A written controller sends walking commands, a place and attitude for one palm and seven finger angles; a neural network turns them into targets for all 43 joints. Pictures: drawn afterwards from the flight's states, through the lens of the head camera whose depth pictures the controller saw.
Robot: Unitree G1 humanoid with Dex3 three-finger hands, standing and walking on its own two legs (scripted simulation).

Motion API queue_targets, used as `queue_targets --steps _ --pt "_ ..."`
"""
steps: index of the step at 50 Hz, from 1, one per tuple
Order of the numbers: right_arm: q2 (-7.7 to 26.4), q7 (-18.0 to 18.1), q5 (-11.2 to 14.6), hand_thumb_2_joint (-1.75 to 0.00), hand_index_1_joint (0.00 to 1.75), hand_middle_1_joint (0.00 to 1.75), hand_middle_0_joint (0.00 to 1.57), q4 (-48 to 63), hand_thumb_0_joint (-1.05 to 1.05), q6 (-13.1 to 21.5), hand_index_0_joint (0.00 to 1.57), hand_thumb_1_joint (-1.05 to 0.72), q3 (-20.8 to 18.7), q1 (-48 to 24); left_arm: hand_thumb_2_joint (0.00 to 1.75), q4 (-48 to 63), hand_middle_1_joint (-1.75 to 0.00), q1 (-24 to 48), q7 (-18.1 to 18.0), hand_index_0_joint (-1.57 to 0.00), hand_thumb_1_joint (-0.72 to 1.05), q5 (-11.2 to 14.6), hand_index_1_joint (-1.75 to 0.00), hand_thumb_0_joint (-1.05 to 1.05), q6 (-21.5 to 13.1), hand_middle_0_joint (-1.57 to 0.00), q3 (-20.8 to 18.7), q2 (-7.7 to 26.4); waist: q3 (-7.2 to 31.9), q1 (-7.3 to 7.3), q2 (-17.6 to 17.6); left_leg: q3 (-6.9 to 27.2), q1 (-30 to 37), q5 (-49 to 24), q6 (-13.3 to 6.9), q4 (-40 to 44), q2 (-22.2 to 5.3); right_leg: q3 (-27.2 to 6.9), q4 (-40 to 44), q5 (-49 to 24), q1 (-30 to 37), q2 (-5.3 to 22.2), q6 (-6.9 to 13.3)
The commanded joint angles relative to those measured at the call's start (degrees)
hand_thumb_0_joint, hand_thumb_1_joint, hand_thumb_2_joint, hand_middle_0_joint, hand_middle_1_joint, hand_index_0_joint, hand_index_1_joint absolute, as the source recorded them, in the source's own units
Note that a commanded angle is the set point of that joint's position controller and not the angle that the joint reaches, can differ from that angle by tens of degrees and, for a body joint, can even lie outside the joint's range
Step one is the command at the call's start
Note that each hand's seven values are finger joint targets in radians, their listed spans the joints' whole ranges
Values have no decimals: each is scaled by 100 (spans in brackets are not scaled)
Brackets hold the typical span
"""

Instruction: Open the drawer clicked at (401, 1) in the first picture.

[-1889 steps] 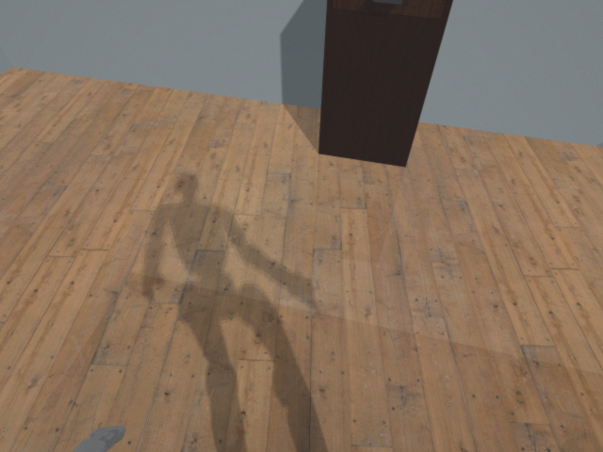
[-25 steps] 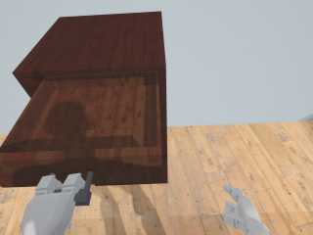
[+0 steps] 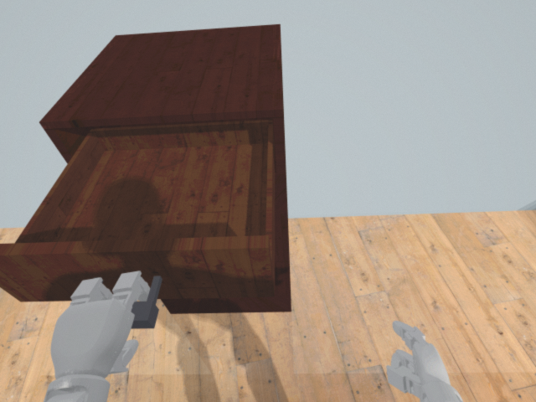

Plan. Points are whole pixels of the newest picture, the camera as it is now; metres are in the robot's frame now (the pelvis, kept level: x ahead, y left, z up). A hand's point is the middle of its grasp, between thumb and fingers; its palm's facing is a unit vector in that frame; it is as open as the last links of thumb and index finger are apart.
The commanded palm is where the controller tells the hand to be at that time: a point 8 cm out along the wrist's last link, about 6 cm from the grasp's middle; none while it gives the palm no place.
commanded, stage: open the thumb to release the handle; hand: left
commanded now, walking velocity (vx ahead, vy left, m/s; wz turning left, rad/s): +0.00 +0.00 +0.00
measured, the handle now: (121, 299) +0.23 +0.25 +0.05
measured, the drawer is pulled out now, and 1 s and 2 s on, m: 0.30 0.29 0.29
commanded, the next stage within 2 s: lift the hand off the handle in 0.16 s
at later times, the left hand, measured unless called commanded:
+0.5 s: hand (121, 333) +0.19 +0.24 +0.03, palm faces +0.05 -0.07 -1.00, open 13.7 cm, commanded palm +0.17 +0.24 +0.09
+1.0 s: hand (96, 310) +0.20 +0.25 +0.09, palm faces +0.11 -0.09 -0.99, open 13.4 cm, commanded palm +0.17 +0.25 +0.15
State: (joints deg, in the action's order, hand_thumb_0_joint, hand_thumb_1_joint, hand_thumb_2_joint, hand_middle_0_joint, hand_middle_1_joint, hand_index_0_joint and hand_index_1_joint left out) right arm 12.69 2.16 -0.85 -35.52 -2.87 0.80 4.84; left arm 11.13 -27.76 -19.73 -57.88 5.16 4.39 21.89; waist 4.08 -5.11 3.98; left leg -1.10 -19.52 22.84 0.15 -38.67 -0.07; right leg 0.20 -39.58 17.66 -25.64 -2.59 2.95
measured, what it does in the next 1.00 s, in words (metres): stands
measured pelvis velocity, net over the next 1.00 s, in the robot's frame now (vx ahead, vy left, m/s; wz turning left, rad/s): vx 0.00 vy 0.02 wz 0.02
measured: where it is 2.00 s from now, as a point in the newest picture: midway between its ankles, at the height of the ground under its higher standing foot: outside the picture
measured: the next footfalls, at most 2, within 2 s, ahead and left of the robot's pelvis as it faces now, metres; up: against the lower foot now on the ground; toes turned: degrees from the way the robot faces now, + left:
none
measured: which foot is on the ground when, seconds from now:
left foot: down 0.00-1.00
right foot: down 0.00-1.00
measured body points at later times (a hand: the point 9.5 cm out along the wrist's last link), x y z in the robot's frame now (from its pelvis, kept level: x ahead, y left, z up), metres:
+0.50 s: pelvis -0.01 +0.00 +0.00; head +0.01 -0.03 +0.45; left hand +0.18 +0.24 +0.09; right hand +0.22 -0.20 -0.10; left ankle -0.03 +0.12 -0.72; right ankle +0.03 -0.08 -0.72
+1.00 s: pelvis +0.00 +0.02 +0.01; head -0.01 -0.03 +0.46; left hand +0.19 +0.25 +0.15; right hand +0.24 -0.18 -0.07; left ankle -0.03 +0.12 -0.72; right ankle +0.03 -0.08 -0.72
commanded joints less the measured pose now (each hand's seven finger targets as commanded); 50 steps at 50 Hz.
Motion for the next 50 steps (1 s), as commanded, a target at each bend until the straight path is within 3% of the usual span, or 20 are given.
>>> queue_targets --steps 1,3,4,10,12,13,16,18,22,23,28,31,32,34,36,39,42,46,49,50 --pt "492 80 23 -90 30 30 20 962 0 350 20 -90 -154 -997 36 923 -122 346 -157 -31 -36 -26 -122 0 125 -31 -1137 1116 564 -156 -368 37 -135 -963 -98 587 242 -579 1038 -544 1035 149 -137" --pt "480 91 35 -90 30 30 20 936 0 361 20 -90 -138 -1009 30 877 -120 353 -113 -30 -50 9 -120 0 78 -30 -1120 1094 484 -153 -350 27 -182 -880 -107 620 257 -591 1082 -436 1036 162 -140" --pt "475 98 11 -90 30 30 20 941 0 382 20 -90 -128 -1004 30 808 -120 400 -84 -30 -50 -19 -120 0 45 -30 -994 992 394 -131 -443 34 -171 -869 -114 616 267 -556 1092 -431 969 143 -149" --pt "484 94 -12 -90 30 30 20 897 0 452 20 -90 -170 -950 30 778 -120 290 -95 -30 -50 -11 -120 0 -165 -30 -1137 1058 629 -192 -493 29 -139 -1032 -102 605 291 -636 1094 -803 1174 193 -165" --pt "517 117 -24 -90 30 30 20 858 0 453 20 -90 -170 -969 30 643 -120 544 -112 -30 -50 -29 -120 0 -200 -30 -1200 1168 437 -146 -561 43 -182 -901 -94 622 284 -668 1176 -557 1045 209 -182" --pt "495 76 -34 -90 30 30 20 866 0 475 20 -90 -170 -990 30 737 -120 1017 -88 -30 -50 -27 -120 0 -189 -30 -501 512 386 31 -461 61 -169 -886 -103 606 293 -540 1168 -511 852 229 -186" --pt "524 108 -41 -90 30 30 20 789 0 505 20 -90 -240 -917 30 548 -120 995 -207 -30 -50 -122 -120 0 -207 -30 -991 1021 657 -90 -409 49 -62 -999 -84 613 270 -518 1139 -556 956 165 -156" --pt "507 120 -15 -90 30 30 20 773 0 479 20 -90 -224 -929 30 464 -120 1250 -211 -30 -50 -147 -120 0 -135 -30 -886 950 687 -39 -605 51 -175 -907 -97 603 287 -469 1096 -477 961 206 -173" --pt "494 126 -5 -90 30 30 20 770 0 478 20 -90 -219 -957 30 432 -120 1442 -225 -30 -50 -248 -120 0 -33 -30 -723 892 875 -85 -361 32 -69 -971 -87 626 281 -376 1012 -488 980 173 -156" --pt "492 126 19 -90 30 30 20 761 0 465 20 -90 -222 -973 30 477 -120 1597 -203 -30 -50 -194 -120 0 9 -30 -592 766 830 -32 -301 44 -54 -958 -84 651 279 -329 1017 -487 952 171 -146" --pt "487 165 46 -90 30 30 20 721 0 445 20 -90 -200 -976 30 216 -120 1910 -108 -30 -50 -135 -120 0 133 -30 -562 785 690 -5 -571 65 -99 -916 -100 724 252 -232 1045 -400 941 158 -170" --pt "493 181 25 -90 30 30 20 780 0 427 20 -90 -175 -1075 30 661 -120 1974 -68 -30 -50 -178 -120 0 170 -30 -744 1093 955 -131 -276 68 145 -1173 -98 788 254 -269 1042 -621 1185 136 -140" --pt "464 172 18 -90 30 30 20 800 0 431 20 -90 -148 -1068 30 799 -120 2028 -44 -30 -50 -151 -120 0 178 -30 -636 1009 993 -111 -298 75 165 -1185 -102 821 250 -203 1024 -607 1240 164 -150" --pt "445 172 20 -90 30 30 20 805 0 435 20 -90 -148 -1092 30 956 -120 1945 24 -30 -50 -86 -120 0 168 -30 -696 1043 886 -130 -338 95 217 -1269 -113 877 240 -186 1072 -700 1288 137 -137" --pt "456 172 8 -90 30 30 20 814 0 409 20 -90 -136 -1119 30 1170 -120 1783 65 -30 -50 -60 -120 0 162 -30 -938 1270 934 -208 -145 95 367 -1444 -95 946 226 -243 1140 -836 1451 126 -109" --pt "429 150 7 -90 30 30 20 818 0 430 20 -90 -93 -1140 30 1296 -120 1918 155 -30 -50 -8 -120 0 113 -30 -785 1121 599 -143 -124 117 326 -1375 -103 1037 215 -169 1217 -697 1340 128 -112" --pt "430 89 15 -90 30 30 20 885 0 414 20 -90 -84 -1150 30 1720 -120 1791 255 -30 -50 18 -120 0 113 -30 -733 1083 768 -172 116 102 580 -1627 -94 1106 179 -132 1255 -835 1468 126 -98" --pt "467 26 55 -90 30 30 20 907 0 353 20 -90 -103 -1212 30 1847 -120 1560 440 -30 -50 150 -120 0 246 -30 -810 1113 666 -194 -94 142 711 -1837 -79 1256 133 -132 1381 -1065 1666 90 -90" --pt "477 -20 62 -90 30 30 20 902 0 288 20 -90 -70 -1203 30 1903 -120 1650 667 -30 -50 174 -120 0 399 -30 -486 897 505 -139 -196 94 711 -1831 -111 1360 131 -22 1448 -1070 1683 124 -132" --pt "501 -21 87 -90 30 30 20 879 0 250 20 -90 -78 -1226 30 1961 -120 1781 736 -30 -50 189 -120 0 452 -30 -585 1057 488 -122 -234 109 758 -1844 -109 1416 116 -47 1499 -1100 1729 116 -131"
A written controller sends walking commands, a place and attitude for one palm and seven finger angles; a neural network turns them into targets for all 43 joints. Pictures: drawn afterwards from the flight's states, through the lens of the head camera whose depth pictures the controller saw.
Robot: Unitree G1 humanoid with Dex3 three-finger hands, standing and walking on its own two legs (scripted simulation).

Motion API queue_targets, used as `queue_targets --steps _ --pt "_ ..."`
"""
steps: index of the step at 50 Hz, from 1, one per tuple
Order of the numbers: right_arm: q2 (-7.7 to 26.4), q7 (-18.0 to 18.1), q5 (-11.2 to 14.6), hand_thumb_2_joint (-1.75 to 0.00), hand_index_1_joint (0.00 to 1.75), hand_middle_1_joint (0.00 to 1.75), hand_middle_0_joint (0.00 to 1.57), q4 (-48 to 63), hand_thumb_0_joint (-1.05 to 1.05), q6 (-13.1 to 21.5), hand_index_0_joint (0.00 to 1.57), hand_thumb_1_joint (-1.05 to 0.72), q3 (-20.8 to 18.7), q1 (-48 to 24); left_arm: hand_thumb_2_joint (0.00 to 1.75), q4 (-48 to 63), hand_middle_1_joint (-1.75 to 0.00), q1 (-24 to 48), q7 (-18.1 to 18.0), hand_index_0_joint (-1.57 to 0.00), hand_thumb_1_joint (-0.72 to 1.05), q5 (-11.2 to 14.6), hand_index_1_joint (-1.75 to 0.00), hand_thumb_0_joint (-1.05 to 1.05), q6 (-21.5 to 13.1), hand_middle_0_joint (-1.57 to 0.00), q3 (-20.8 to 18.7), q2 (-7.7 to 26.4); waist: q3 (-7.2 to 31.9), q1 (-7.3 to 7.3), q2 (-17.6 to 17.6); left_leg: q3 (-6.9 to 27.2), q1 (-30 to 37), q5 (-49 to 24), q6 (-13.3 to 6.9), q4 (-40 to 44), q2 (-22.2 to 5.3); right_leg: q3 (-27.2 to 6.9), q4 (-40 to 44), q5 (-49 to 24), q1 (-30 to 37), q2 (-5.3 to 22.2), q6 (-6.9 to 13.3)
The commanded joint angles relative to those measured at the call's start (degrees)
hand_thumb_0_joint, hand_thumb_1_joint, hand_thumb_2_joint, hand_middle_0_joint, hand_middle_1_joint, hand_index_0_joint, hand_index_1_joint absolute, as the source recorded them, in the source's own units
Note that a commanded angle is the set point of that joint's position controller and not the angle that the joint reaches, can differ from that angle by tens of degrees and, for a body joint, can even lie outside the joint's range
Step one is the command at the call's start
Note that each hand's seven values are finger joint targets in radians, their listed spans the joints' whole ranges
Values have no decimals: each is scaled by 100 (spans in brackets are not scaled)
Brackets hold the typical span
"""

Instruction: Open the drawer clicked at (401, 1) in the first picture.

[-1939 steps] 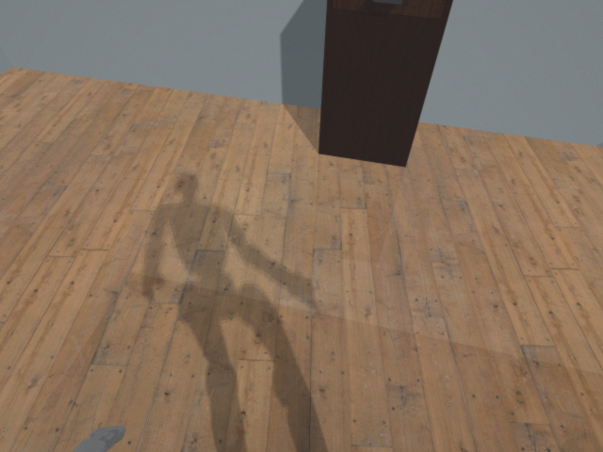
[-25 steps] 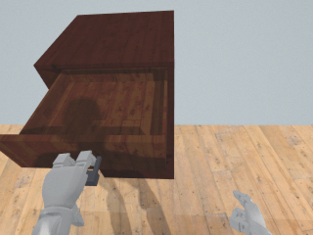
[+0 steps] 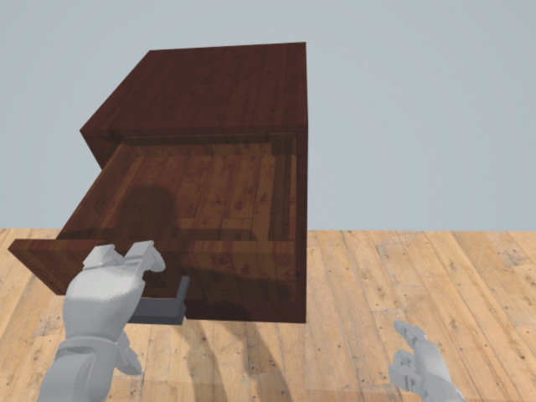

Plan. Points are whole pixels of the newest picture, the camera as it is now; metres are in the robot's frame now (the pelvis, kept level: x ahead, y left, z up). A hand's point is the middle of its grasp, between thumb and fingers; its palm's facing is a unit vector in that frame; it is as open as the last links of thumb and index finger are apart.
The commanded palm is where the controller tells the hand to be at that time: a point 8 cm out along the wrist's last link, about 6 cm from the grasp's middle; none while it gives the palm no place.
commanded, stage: lift the hand off the handle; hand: left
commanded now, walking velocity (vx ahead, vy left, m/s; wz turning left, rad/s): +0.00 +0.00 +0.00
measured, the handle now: (151, 296) +0.24 +0.23 +0.04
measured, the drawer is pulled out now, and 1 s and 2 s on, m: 0.29 0.29 0.29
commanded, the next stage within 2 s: draw the hand back to the body in 0.86 s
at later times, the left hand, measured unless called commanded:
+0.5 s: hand (115, 268) +0.22 +0.23 +0.15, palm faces +0.16 -0.08 -0.98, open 13.8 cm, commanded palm +0.17 +0.22 +0.21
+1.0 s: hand (116, 254) +0.22 +0.22 +0.18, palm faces +0.13 -0.06 -0.99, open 13.9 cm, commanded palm +0.17 +0.22 +0.24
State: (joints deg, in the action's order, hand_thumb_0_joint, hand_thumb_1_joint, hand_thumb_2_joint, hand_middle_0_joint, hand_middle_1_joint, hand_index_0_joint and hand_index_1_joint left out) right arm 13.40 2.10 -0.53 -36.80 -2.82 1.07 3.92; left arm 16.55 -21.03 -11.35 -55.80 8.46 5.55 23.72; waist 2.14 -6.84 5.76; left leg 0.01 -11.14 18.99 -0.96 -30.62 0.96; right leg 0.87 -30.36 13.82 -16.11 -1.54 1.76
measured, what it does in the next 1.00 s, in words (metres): stands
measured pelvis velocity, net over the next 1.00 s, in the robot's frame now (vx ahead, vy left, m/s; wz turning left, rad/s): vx -0.01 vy -0.01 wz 0.00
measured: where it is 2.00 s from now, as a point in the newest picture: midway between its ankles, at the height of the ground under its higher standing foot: outside the picture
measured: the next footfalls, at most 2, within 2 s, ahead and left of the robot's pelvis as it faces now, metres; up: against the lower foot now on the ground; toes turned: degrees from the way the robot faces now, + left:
none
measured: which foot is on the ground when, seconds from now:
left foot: down 0.00-1.00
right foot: down 0.00-1.00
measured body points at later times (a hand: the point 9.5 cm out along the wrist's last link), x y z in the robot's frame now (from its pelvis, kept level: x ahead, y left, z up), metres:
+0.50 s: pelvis +0.00 +0.00 +0.01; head -0.02 -0.05 +0.45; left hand +0.20 +0.23 +0.20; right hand +0.25 -0.18 -0.08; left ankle -0.03 +0.11 -0.73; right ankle +0.03 -0.10 -0.73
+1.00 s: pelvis -0.01 -0.01 +0.01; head -0.03 -0.08 +0.45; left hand +0.21 +0.22 +0.23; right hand +0.23 -0.20 -0.08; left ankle -0.03 +0.11 -0.73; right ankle +0.03 -0.10 -0.73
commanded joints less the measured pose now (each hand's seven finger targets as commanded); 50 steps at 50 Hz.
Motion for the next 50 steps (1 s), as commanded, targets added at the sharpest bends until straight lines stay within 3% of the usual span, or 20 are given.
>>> queue_targets --steps 1,6,7,11,12,16,19,21,22,26,27,31,32,33,36,37,41,42,44,50 --pt "453 -13 76 -90 30 30 20 1027 0 220 20 -90 -76 -1220 30 1361 -120 1067 -15 -30 -50 33 -120 0 194 -30 -790 942 588 49 -405 21 -72 -1445 23 656 -20 -138 618 -685 833 2 0" --pt "471 -30 88 -90 30 30 20 1087 0 174 20 -90 -13 -1286 30 1889 -120 1156 264 -30 -50 70 -120 0 180 -30 -888 1197 857 -23 -190 30 155 -1677 4 728 -38 -150 656 -969 1195 35 -9" --pt "397 -59 60 -90 30 30 20 1125 0 214 20 -90 28 -1195 30 1936 -120 1141 314 -30 -50 20 -120 0 145 -30 -697 992 862 -44 -313 3 136 -1708 -26 716 -26 -51 638 -875 1133 73 -25" --pt "478 -44 122 -90 30 30 20 1057 0 164 20 -90 5 -1326 30 2022 -120 1374 413 -30 -50 146 -120 0 132 -30 -1104 1404 651 -6 -88 59 199 -1676 19 849 -97 -140 779 -904 1211 22 2" --pt "395 -85 77 -90 30 30 20 1141 0 199 20 -90 66 -1243 30 2109 -120 1316 477 -30 -50 108 -120 0 120 -30 -765 1053 752 -59 -237 42 201 -1731 -10 843 -46 -43 751 -854 1236 81 -17" --pt "484 -114 188 -90 30 30 20 1118 0 121 20 -90 31 -1421 30 2094 -120 1335 641 -30 -50 293 -120 0 275 -30 -1076 1364 598 -13 -143 58 188 -1744 22 948 -127 -104 800 -1009 1330 30 -14" --pt "465 -176 187 -90 30 30 20 1052 0 24 20 -90 75 -1383 30 1826 -120 1370 875 -30 -50 285 -120 0 460 -30 -795 1171 337 4 -319 33 101 -1751 18 1067 -84 -29 869 -943 1278 52 -36" --pt "522 -168 262 -90 30 30 20 1119 0 -29 20 -90 89 -1572 30 2052 -120 1788 975 -30 -50 351 -120 0 564 -30 -1158 1602 477 9 -208 67 27 -1576 19 1092 -151 -121 827 -846 1424 26 -27" --pt "437 -203 206 -90 30 30 20 1198 0 -3 20 -90 144 -1520 30 2051 -120 1773 1057 -30 -50 273 -120 0 594 -30 -808 1263 621 -55 -300 43 47 -1698 -10 1064 -89 -56 781 -846 1491 90 -25" --pt "547 -194 286 -90 30 30 20 1266 0 -29 20 -90 75 -1596 30 2511 -120 1866 1158 -30 -50 498 -120 0 548 -30 -1349 1831 922 -34 -85 41 111 -1784 -12 1024 -154 -152 732 -1185 1747 49 -54" --pt "433 -241 237 -90 30 30 20 1296 0 -7 20 -90 146 -1524 30 2414 -120 1670 1212 -30 -50 432 -120 0 544 -30 -1020 1458 998 -96 -247 20 116 -1911 -19 994 -82 -77 699 -1130 1732 103 -50" --pt "559 -222 318 -90 30 30 20 1213 0 -57 20 -90 118 -1609 30 2412 -120 2160 1247 -30 -50 622 -120 0 580 -30 -1558 2033 552 5 -98 33 -27 -1502 5 1071 -150 -178 832 -813 1505 51 -51" --pt "447 -253 262 -90 30 30 20 1220 0 -27 20 -90 188 -1555 30 2143 -120 2217 1298 -30 -50 493 -120 0 616 -30 -1192 1654 508 -34 -310 31 -61 -1593 4 1037 -83 -103 813 -710 1405 98 -38" --pt "468 -252 296 -90 30 30 20 1088 0 -76 20 -90 123 -1525 30 1996 -120 2224 1318 -30 -50 551 -120 0 634 -30 -1255 1732 353 60 -259 21 0 -1523 10 1124 -103 -139 933 -627 1286 72 -50" --pt "548 -255 377 -90 30 30 20 1228 0 -15 20 -90 99 -1690 30 2454 -120 2634 1369 -30 -50 732 -120 0 634 -30 -1496 2038 714 18 10 46 0 -1440 11 1079 -125 -195 809 -698 1523 84 -50" --pt "440 -294 322 -90 30 30 20 1293 0 37 20 -90 163 -1659 30 2390 -120 2630 1441 -30 -50 637 -120 0 648 -30 -1029 1582 867 -38 -92 33 22 -1589 1 1023 -42 -123 752 -715 1556 129 -49" --pt "556 -301 397 -90 30 30 20 1228 0 -39 20 -90 98 -1629 30 2093 -120 2164 1577 -30 -50 807 -120 0 751 -30 -1554 2031 701 0 -368 0 -139 -1465 19 1003 -119 -214 773 -765 1551 114 -83" --pt "475 -333 359 -90 30 30 20 1304 0 -33 20 -90 186 -1614 30 1954 -120 2114 1655 -30 -50 751 -120 0 791 -30 -1194 1660 710 -55 -541 -33 -233 -1497 5 950 -57 -192 720 -733 1594 169 -107" --pt "571 -307 363 -90 30 30 20 1220 0 -127 20 -90 149 -1554 30 1732 -120 2092 1691 -30 -50 778 -120 0 814 -30 -1376 1867 385 13 -634 -51 -331 -1272 -2 1002 -74 -223 831 -505 1377 155 -138" --pt "558 -258 328 -90 30 30 20 1330 0 7 20 -90 111 -1494 30 2365 -120 1961 1564 -30 -50 889 -120 0 453 -30 -1816 2241 971 -30 -426 -69 -96 -1414 -29 793 -13 -308 773 -723 1588 204 -175"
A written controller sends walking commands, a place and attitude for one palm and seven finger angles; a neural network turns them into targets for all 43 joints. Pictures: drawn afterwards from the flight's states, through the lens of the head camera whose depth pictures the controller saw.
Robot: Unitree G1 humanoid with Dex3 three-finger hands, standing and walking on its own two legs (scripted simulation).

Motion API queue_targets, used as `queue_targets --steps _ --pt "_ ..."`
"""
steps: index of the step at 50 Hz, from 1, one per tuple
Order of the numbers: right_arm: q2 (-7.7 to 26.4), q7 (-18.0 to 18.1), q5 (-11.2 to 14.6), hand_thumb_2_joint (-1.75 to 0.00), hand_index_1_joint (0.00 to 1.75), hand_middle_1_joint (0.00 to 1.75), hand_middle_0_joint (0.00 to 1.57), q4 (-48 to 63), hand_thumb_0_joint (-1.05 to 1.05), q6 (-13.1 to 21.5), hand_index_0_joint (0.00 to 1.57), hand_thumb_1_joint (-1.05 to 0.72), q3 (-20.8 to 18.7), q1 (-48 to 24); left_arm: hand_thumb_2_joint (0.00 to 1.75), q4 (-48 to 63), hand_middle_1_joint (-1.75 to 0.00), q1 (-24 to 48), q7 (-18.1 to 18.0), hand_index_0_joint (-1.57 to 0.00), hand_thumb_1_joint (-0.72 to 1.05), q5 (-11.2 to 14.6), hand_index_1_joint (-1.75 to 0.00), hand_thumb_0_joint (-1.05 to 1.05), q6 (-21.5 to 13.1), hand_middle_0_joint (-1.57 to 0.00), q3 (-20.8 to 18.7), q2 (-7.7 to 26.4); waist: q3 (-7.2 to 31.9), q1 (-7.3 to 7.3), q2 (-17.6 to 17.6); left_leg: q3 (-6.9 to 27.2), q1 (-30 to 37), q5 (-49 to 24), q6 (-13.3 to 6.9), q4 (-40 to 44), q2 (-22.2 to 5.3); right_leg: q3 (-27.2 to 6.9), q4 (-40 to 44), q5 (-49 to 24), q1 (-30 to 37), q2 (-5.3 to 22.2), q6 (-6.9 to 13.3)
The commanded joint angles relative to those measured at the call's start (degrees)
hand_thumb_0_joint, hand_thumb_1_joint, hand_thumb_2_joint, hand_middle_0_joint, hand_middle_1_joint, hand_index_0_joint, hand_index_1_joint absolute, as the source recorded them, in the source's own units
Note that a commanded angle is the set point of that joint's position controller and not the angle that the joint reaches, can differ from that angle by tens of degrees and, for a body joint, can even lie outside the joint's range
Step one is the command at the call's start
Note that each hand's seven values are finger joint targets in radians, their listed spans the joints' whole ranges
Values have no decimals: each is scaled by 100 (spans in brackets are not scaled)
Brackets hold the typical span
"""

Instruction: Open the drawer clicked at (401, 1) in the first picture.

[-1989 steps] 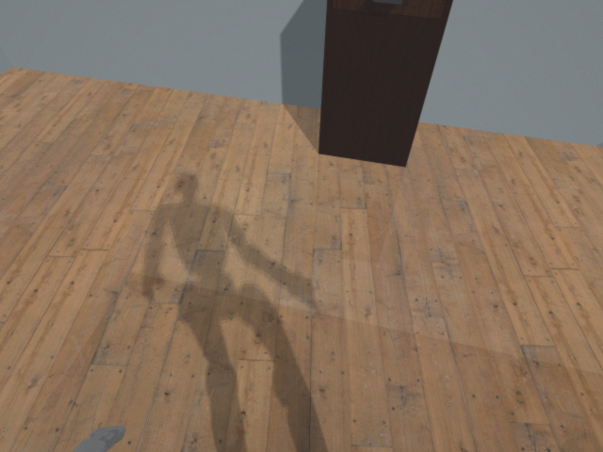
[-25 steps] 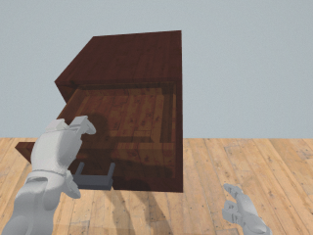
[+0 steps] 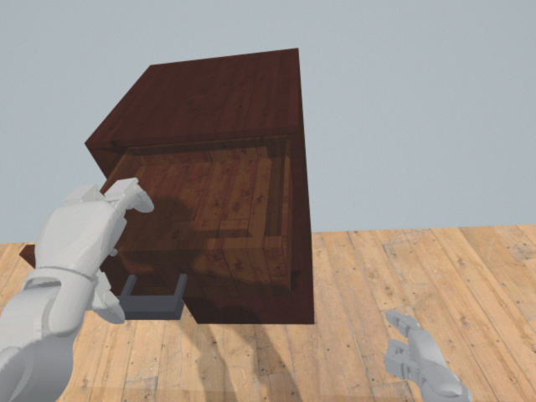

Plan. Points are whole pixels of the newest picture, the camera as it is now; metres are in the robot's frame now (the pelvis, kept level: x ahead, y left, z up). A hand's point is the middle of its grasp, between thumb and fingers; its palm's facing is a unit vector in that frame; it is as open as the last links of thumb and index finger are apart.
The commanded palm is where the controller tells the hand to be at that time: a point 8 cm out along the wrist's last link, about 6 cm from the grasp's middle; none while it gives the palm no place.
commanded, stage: draw the hand back to the body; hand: left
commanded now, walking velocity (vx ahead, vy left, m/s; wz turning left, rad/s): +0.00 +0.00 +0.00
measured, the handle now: (151, 294) +0.26 +0.24 +0.03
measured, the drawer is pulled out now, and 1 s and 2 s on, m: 0.29 0.29 0.29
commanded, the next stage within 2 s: step back with the hand held close in 1.56 s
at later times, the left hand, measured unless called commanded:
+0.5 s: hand (88, 270) +0.21 +0.25 +0.18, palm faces +0.17 -0.04 -0.99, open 13.9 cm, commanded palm +0.16 +0.26 +0.23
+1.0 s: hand (72, 241) +0.21 +0.24 +0.23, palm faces +0.45 -0.83 -0.34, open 11.9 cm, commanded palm +0.15 +0.29 +0.23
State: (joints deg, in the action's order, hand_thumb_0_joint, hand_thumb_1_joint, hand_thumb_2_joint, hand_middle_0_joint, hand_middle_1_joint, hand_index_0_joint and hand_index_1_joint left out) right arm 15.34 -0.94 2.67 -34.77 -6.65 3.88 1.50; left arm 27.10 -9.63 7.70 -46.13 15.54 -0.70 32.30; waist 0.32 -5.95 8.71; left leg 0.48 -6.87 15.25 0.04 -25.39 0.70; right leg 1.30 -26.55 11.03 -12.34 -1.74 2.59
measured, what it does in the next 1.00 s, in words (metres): stands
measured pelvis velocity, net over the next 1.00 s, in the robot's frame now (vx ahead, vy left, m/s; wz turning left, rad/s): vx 0.02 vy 0.02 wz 0.02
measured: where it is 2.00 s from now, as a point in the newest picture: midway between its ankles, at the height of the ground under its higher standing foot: outside the picture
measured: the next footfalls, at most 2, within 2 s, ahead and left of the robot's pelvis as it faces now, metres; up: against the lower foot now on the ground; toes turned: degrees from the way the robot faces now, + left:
none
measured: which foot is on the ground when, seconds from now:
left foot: down 0.00-1.00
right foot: down 0.00-1.00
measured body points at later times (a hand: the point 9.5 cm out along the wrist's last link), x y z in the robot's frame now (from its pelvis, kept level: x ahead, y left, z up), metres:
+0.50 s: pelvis +0.00 +0.01 +0.00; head -0.02 -0.05 +0.44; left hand +0.19 +0.25 +0.23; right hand +0.24 -0.19 -0.09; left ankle -0.01 +0.12 -0.74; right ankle +0.04 -0.09 -0.74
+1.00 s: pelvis +0.02 +0.02 +0.00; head +0.00 +0.00 +0.45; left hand +0.18 +0.28 +0.24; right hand +0.21 -0.19 -0.08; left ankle -0.01 +0.12 -0.74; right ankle +0.04 -0.09 -0.74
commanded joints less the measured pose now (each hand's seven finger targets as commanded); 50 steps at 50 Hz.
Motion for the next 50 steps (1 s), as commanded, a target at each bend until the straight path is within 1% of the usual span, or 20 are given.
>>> queue_targets --steps 1,2,4,6,8,14,16,17,21,22,28,29,30,31,32,34,36,37,42,50 --pt "385 79 20 -90 30 30 20 1127 0 459 20 -90 -167 -1286 30 1395 -120 817 -407 -30 -50 24 -120 0 -320 -30 -1417 1549 1188 -110 -644 -76 -513 -943 -111 225 -18 -395 406 -362 1199 216 -246" --pt "285 73 -31 -90 30 30 20 1165 0 527 20 -90 -110 -1186 30 1263 -120 634 -412 -30 -50 -38 -120 0 -377 -30 -1217 1273 1155 -164 -731 -109 -561 -1003 -130 143 36 -361 366 -345 1191 279 -262" --pt "348 106 -37 -90 30 30 20 1057 0 520 20 -90 -165 -1101 30 1046 -120 333 -464 -30 -50 39 -120 0 -446 -30 -1438 1415 795 -121 -869 -108 -621 -863 -122 156 25 -396 495 -187 961 269 -289" --pt "399 131 6 -90 30 30 20 1025 0 581 20 -90 -197 -1161 30 1195 -120 611 -534 -30 -50 141 -120 0 -472 -30 -1687 1653 668 -65 -532 -80 -569 -720 -86 102 -7 -525 590 10 763 264 -248" --pt "373 143 -11 -90 30 30 20 910 0 596 20 -90 -220 -1019 30 779 -120 565 -535 -30 -50 135 -120 0 -469 -30 -1508 1464 431 22 -605 -84 -641 -622 -87 171 3 -419 637 229 588 253 -265" --pt "432 238 -36 -90 30 30 20 1018 0 735 20 -90 -220 -1017 30 948 -120 610 -451 -30 -50 149 -120 0 -598 -30 -1278 1385 649 9 -630 -68 -589 -493 -110 138 42 -354 624 468 615 305 -300" --pt "446 267 -13 -90 30 30 20 1066 0 834 20 -90 -231 -1096 30 1291 -120 758 -480 -30 -50 204 -120 0 -706 -30 -1510 1630 858 -7 -470 -51 -498 -482 -89 84 6 -445 618 467 696 318 -265" --pt "354 250 -78 -90 30 30 20 1109 0 860 20 -90 -167 -1014 30 1194 -120 579 -466 -30 -50 99 -120 0 -732 -30 -1247 1332 951 -74 -577 -55 -529 -596 -109 84 51 -320 519 389 780 337 -273" --pt "456 262 -48 -90 30 30 20 1048 0 839 20 -90 -215 -1078 30 1355 -120 439 -601 -30 -50 152 -120 0 -766 -30 -1860 1839 821 -137 -367 13 -569 -672 -59 185 -30 -298 474 104 796 259 -202" --pt "353 223 -106 -90 30 30 20 1080 0 835 20 -90 -153 -970 30 1237 -120 279 -607 -30 -50 52 -120 0 -753 -30 -1617 1511 881 -184 -511 9 -626 -804 -60 190 9 -172 376 36 854 277 -204" --pt "399 160 -26 -90 30 30 20 982 0 696 20 -90 -233 -956 30 1011 -120 -25 -615 -30 -50 254 -120 0 -562 -30 -1721 1469 594 -88 -533 14 -699 -842 -45 329 -39 -117 396 -138 793 206 -200" --pt "-59 284 -82 -90 30 30 20 1383 0 1109 20 -90 -255 -505 32 1686 -118 369 -885 -30 -47 4254 -118 0 -1490 -30 -1738 -666 83 464 -1610 49 -331 -356 -181 196 -161 137 619 -35 452 80 -175" --pt "135 373 -149 -90 30 30 20 1156 0 1355 20 -90 -248 -416 33 1071 -115 -526 -1087 -29 -43 4371 -115 0 -1835 -29 -2179 -27 86 370 -2133 39 -320 -51 -209 170 -263 49 629 351 408 123 -228" --pt "155 387 -155 -90 30 30 20 1055 0 1462 20 -90 -217 -502 34 957 -113 -828 -1138 -29 -40 4433 -113 0 -1966 -29 -2165 -104 -154 334 -1917 85 -340 121 -188 209 -246 20 723 566 215 89 -197" --pt "138 445 -176 -90 30 30 20 1052 0 1516 20 -90 -248 -337 36 1271 -111 -958 -1201 -29 -36 4771 -111 0 -2114 -29 -2250 -315 64 296 -1380 20 -277 -24 -148 259 -178 60 791 505 366 172 -196" --pt "173 505 -240 -90 30 30 20 1044 0 1715 20 -90 -276 -211 39 2093 -107 -421 -1386 -29 -29 4853 -107 0 -2443 -29 -2436 -77 636 255 -507 19 -114 -267 -71 313 -157 34 613 181 723 244 -155" --pt "204 546 -294 -90 30 30 20 934 0 1876 20 -90 -248 -97 42 2354 -102 -307 -1539 -28 -22 4864 -102 0 -2600 -28 -2459 -12 735 237 178 23 -63 -506 -5 352 -148 13 543 -76 856 247 -93" --pt "115 542 -314 -90 30 30 20 924 0 1945 20 -90 -226 -24 43 2248 -100 -499 -1561 -28 -18 4862 -100 0 -2650 -28 -2258 -301 619 246 157 56 -156 -579 20 418 -147 88 520 -124 864 254 -87" --pt "182 521 -318 -90 30 30 20 805 0 2038 20 -90 -266 38 51 1836 -88 -426 -1559 -26 -1 4873 -88 0 -2703 -26 -2073 -536 -32 288 -292 139 -397 -737 34 502 -193 135 576 -202 713 190 -80" --pt "203 434 -292 -90 30 30 20 834 0 1895 20 -90 -385 59 63 1861 -70 -945 -1432 -25 27 4970 -70 0 -2747 -25 -2348 -472 495 184 -656 89 -267 -1575 34 377 -216 85 373 -1091 1113 208 -85"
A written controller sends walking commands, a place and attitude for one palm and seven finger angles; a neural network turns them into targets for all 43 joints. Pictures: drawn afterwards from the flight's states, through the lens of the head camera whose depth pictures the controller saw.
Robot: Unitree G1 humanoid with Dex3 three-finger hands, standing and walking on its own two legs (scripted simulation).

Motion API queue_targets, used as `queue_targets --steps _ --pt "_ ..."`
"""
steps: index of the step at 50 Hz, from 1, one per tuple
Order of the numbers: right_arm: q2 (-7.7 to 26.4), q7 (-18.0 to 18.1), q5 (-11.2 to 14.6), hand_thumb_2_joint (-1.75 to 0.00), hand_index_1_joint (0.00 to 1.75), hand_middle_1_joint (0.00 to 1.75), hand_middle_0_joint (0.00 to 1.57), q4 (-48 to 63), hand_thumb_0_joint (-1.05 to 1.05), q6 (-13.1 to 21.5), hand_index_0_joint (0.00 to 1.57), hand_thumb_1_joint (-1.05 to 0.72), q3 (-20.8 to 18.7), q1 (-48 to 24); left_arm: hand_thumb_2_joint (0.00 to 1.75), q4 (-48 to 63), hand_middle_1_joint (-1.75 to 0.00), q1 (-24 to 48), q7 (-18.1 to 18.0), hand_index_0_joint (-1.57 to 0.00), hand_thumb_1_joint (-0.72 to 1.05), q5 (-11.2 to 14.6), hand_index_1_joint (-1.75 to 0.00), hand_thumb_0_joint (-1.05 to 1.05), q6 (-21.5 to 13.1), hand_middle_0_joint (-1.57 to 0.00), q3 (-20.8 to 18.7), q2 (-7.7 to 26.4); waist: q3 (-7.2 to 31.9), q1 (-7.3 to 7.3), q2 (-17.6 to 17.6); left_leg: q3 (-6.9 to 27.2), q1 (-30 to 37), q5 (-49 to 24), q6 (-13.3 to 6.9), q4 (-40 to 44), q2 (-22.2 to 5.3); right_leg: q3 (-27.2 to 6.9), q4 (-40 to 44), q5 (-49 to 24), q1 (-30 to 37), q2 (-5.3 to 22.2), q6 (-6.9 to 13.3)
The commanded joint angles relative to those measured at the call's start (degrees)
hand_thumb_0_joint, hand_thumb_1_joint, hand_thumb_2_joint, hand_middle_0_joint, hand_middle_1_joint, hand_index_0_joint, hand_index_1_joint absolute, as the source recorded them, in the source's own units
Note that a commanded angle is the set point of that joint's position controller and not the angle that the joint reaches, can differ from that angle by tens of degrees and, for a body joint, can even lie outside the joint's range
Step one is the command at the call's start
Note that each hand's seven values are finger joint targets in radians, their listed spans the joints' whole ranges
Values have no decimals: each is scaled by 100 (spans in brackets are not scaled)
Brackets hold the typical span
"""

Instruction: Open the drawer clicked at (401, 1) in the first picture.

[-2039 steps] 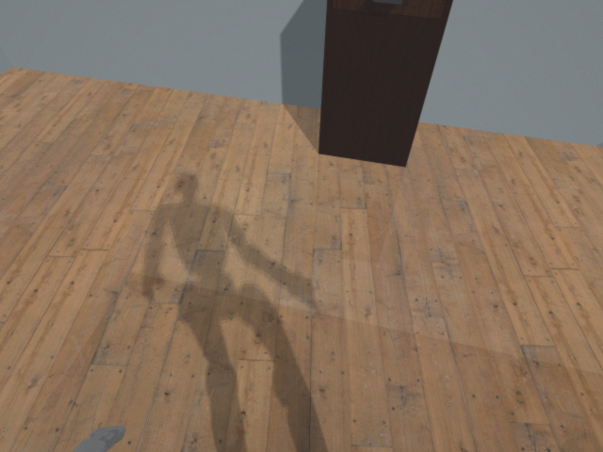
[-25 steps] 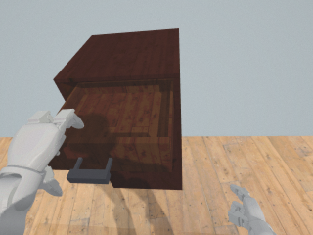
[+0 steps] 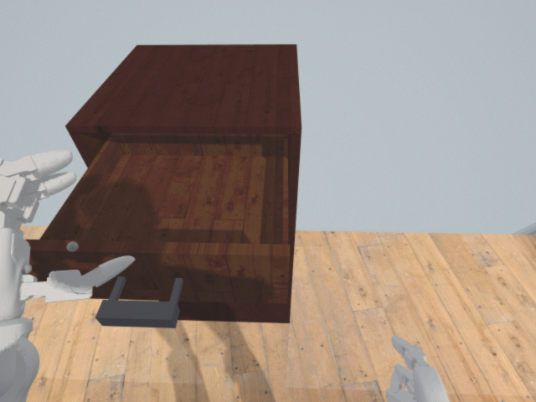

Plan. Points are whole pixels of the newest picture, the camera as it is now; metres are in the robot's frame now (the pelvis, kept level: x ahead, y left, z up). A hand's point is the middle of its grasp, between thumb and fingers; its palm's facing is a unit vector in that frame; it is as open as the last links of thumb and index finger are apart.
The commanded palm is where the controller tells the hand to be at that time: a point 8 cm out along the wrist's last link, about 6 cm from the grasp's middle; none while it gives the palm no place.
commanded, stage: draw the hand back to the body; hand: left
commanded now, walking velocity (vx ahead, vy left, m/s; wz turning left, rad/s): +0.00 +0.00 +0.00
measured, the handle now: (144, 298) +0.24 +0.22 +0.03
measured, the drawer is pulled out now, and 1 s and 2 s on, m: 0.29 0.29 0.29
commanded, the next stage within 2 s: step back with the hand held close in 0.56 s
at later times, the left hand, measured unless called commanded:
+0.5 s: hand (60, 264) +0.18 +0.23 +0.21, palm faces +0.47 -0.80 -0.36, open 7.8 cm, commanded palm +0.13 +0.27 +0.22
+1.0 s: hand (51, 295) +0.17 +0.24 +0.18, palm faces +0.39 -0.80 -0.46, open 7.4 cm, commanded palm +0.10 +0.29 +0.22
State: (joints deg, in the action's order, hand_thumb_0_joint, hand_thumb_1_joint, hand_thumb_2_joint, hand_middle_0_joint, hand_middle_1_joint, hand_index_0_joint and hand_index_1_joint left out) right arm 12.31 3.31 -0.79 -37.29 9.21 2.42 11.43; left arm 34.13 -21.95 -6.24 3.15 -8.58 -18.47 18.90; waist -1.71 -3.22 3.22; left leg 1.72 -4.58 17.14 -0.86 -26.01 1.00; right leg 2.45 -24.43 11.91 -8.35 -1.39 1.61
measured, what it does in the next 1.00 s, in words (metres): stands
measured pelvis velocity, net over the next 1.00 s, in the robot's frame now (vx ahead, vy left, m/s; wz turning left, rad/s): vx -0.02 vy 0.00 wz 0.03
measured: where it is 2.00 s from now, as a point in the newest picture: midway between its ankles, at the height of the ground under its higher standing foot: outside the picture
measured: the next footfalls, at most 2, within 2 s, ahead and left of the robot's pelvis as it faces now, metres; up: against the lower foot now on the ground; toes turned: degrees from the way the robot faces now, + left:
right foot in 1.66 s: -0.18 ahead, -0.12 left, +0.00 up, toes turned -1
left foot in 1.98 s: -0.19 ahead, +0.08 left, +0.00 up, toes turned +2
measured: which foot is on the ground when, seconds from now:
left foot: down 0.00-1.00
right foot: down 0.00-1.00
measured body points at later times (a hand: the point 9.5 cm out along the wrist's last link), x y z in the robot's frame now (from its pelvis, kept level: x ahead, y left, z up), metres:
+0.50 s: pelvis +0.00 -0.01 +0.00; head -0.02 -0.03 +0.45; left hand +0.15 +0.27 +0.23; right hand +0.21 -0.21 -0.08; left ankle -0.03 +0.11 -0.74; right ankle +0.02 -0.10 -0.74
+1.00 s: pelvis -0.02 +0.00 -0.01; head +0.00 +0.03 +0.44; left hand +0.14 +0.29 +0.21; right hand +0.14 -0.25 -0.08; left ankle -0.03 +0.11 -0.74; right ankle +0.02 -0.10 -0.74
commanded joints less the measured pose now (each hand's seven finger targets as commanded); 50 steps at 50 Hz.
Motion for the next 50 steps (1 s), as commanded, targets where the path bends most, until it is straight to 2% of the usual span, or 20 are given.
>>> queue_targets --steps 1,2,8,11,14,16,18,26,29,33,34,35,36,38,40,42,44,46,48,50 --pt "523 25 52 -90 30 30 20 1066 0 305 20 -90 -243 -971 64 1095 -68 229 -49 -24 31 48 -68 0 -330 -24 -721 992 700 -113 46 -47 -504 -1748 132 421 -239 -35 183 -1174 711 171 29" --pt "488 36 47 -90 30 30 20 1052 0 283 20 -90 -237 -944 66 959 -66 29 -56 -24 34 76 -66 0 -324 -24 -707 894 658 -110 -97 -74 -546 -1739 138 429 -240 7 192 -1187 708 168 6" --pt "484 76 74 -90 30 30 20 1105 0 224 20 -90 -261 -891 75 1273 -52 95 -88 -22 55 86 -52 0 -287 -22 -873 1071 858 -66 55 -61 -406 -1874 139 360 -229 -54 191 -1338 696 176 1" --pt "498 103 78 -90 30 30 20 1059 0 217 20 -90 -269 -913 80 1191 -46 247 -102 -22 65 78 -46 0 -254 -22 -952 1140 629 -39 127 -62 -420 -1695 140 363 -220 -69 290 -1174 529 161 9" --pt "468 122 82 -90 30 30 20 1039 0 179 20 -90 -266 -894 84 819 -39 43 -102 -21 76 102 -39 0 -194 -21 -854 950 449 -38 -123 -83 -488 -1501 120 395 -225 -19 335 -962 430 151 -31" --pt "507 120 85 -90 30 30 20 1045 0 188 20 -90 -261 -932 87 1025 -34 423 -88 -21 83 59 -34 0 -202 -21 -792 1021 394 -8 98 -27 -455 -1359 114 414 -215 -77 380 -779 349 157 0" --pt "493 125 74 -90 30 30 20 1059 0 198 20 -90 -260 -906 90 991 -30 333 -98 -20 90 77 -30 0 -194 -20 -765 984 526 -25 -65 -18 -451 -1355 87 428 -208 -82 361 -806 447 184 -20" --pt "468 130 80 -90 30 30 20 1057 0 206 20 -90 -242 -980 90 1111 -30 355 -124 -20 90 64 -30 0 -171 -20 -867 1130 548 -67 233 -39 -461 -1272 105 377 -178 -162 409 -724 481 192 9" --pt "429 123 82 -90 30 30 20 1053 0 211 20 -90 -223 -971 90 849 -30 142 -123 -20 90 93 -30 0 -162 -20 -816 990 354 -70 -24 -19 -581 -1051 107 439 -191 -94 453 -426 395 174 -19" --pt "444 117 91 -90 30 30 20 1074 0 243 20 -90 -238 -977 90 1015 -30 338 -121 -20 90 73 -30 0 -193 -20 -783 1035 400 -55 112 -8 -530 -997 101 441 -191 -147 471 -331 385 201 -17" --pt "736 117 92 -90 30 30 20 1230 0 44 20 -90 -358 -682 90 902 -30 223 -136 -20 90 83 -30 0 -336 -20 -1540 1578 63 233 -295 233 -918 -719 -57 156 -281 -639 818 -178 -358 515 -55" --pt "693 118 57 -90 30 30 20 1170 0 -87 20 -90 -384 -710 90 662 -30 -39 -91 -20 90 5 -30 0 -326 -20 -1163 1188 121 277 -811 301 -806 -620 -55 -166 -236 -758 997 59 -574 690 -12" --pt "729 109 40 -90 30 30 20 1205 0 -122 20 -90 -414 -770 90 893 -30 10 -100 -20 90 -27 -30 0 -352 -20 -1227 1312 128 270 -729 249 -694 -587 -53 -414 -176 -938 1133 13 -813 837 85" --pt "695 149 -9 -90 30 30 20 1206 0 -259 20 -90 -431 -582 90 957 -30 -250 -166 -20 90 -131 -30 0 -371 -20 -948 1052 544 403 -915 258 -778 -325 -19 -977 -166 -1113 990 89 -859 1232 263" --pt "660 152 30 -90 30 30 20 1288 0 -395 20 -90 -441 -433 90 1021 -30 -692 -234 -20 90 -124 -30 0 -331 -20 -957 1004 905 411 -994 227 -1004 -131 -22 -1100 -225 -1020 774 -183 -584 1414 371" --pt "653 185 23 -90 30 30 20 1344 0 -456 20 -90 -464 -411 90 1426 -30 -952 -299 -20 90 -102 -30 0 -381 -20 -1131 1171 1171 419 -799 246 -1032 -384 -14 -824 -301 -894 484 -545 -438 1414 398" --pt "706 205 0 -90 30 30 20 1459 0 -482 20 -90 -494 -446 90 1758 -30 -1085 -332 -20 90 -87 -30 0 -442 -20 -1265 1302 1291 414 -531 419 -1091 -1700 -42 -367 -519 -532 -44 -1082 -203 997 207" --pt "758 237 -73 -90 30 30 20 1497 0 -441 20 -90 -507 -536 90 2172 -30 -1024 -377 -20 90 -105 -30 0 -515 -20 -1412 1505 1323 353 414 853 -1315 -2963 -42 -9 -861 -236 -751 -1570 -23 509 31" --pt "643 182 -73 -90 30 30 20 1600 0 -309 20 -90 -485 -448 90 2403 -30 -1030 -346 -20 90 -75 -30 0 -608 -20 -1462 1556 1389 318 643 926 -1451 -3748 -55 128 -1031 -88 -1185 -986 66 289 -78" --pt "673 110 -61 -90 30 30 20 1569 0 -208 20 -90 -475 -394 90 2387 -30 -1005 -294 -20 90 -73 -30 0 -687 -20 -1498 1598 1338 301 798 874 -1652 -3522 -102 187 -1105 -113 -1307 -491 85 263 -93"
